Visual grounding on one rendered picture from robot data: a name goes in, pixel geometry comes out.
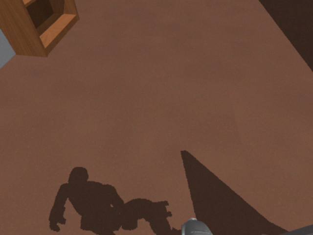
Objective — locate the bookshelf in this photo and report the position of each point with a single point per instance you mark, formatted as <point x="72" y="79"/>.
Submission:
<point x="35" y="27"/>

